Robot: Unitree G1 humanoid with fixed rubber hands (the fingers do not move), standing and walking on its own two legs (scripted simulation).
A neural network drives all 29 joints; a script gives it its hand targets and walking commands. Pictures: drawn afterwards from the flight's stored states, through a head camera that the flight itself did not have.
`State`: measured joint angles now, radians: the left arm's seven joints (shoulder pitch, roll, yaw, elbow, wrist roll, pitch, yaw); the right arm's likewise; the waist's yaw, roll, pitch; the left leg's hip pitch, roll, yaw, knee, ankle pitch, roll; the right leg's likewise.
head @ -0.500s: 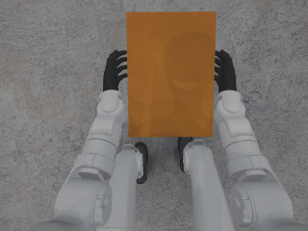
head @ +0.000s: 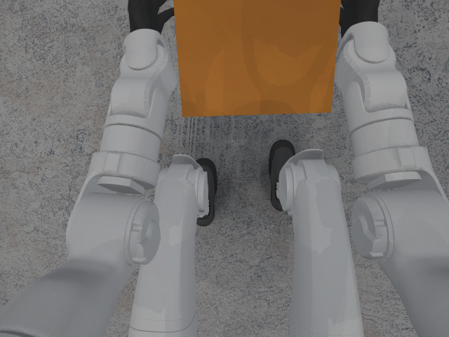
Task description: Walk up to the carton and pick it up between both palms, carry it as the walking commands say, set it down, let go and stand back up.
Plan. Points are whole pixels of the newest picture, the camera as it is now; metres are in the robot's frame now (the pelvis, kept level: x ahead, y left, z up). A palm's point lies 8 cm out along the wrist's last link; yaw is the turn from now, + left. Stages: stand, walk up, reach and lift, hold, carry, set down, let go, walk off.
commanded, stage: set down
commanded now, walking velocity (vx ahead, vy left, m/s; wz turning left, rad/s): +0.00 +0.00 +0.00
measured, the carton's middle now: (247, 20) +0.53 -0.01 -0.24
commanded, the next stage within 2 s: none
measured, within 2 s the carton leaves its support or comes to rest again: rests again in 1.58 s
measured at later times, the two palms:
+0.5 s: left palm (169, 15) +0.54 +0.10 -0.23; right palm (349, 5) +0.54 -0.17 -0.24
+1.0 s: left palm (182, 18) +0.56 +0.10 -0.31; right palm (335, 6) +0.56 -0.17 -0.32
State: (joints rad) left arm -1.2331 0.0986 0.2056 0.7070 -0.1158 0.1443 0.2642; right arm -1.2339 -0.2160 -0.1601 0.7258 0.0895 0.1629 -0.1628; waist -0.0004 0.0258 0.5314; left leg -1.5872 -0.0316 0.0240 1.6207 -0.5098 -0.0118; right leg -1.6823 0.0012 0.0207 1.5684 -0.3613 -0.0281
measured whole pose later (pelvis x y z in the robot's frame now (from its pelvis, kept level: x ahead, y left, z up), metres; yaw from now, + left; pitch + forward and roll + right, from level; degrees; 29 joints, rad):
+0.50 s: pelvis +0.00 +0.00 -0.08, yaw +1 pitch +29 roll +3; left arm -1.39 0.10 0.37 0.78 -0.02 0.26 0.21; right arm -1.47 -0.24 -0.18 0.87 -0.02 0.29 -0.13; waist -0.04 0.07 0.53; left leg -1.81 -0.05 0.02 1.90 -0.59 -0.02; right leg -1.92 0.00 0.02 1.85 -0.43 -0.03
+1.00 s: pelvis +0.01 +0.00 -0.13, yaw +2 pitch +34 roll +4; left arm -1.47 0.10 0.42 0.79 0.01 0.26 0.21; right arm -1.58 -0.28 -0.18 0.95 -0.01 0.28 -0.11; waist -0.05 0.06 0.53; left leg -2.03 -0.06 0.02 2.06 -0.63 -0.03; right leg -2.14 0.00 0.02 2.00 -0.45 -0.03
